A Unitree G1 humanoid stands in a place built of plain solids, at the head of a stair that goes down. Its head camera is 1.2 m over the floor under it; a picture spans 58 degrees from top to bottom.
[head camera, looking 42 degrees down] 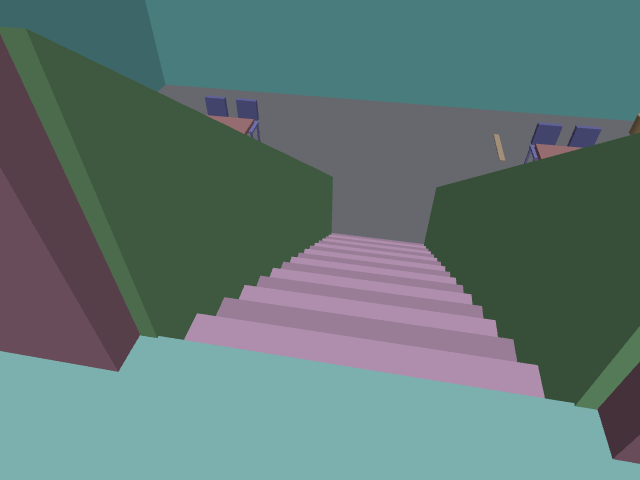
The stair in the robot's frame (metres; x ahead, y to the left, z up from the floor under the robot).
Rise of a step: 0.18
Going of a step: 0.24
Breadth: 1.30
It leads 10 degrees to the right of straight ahead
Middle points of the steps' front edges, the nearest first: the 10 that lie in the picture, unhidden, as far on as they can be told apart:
0.74 -0.10 0.00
0.98 -0.15 -0.18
1.22 -0.19 -0.36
1.45 -0.23 -0.54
1.69 -0.28 -0.72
1.93 -0.32 -0.89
2.17 -0.37 -1.07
2.41 -0.41 -1.25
2.64 -0.45 -1.43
2.88 -0.50 -1.61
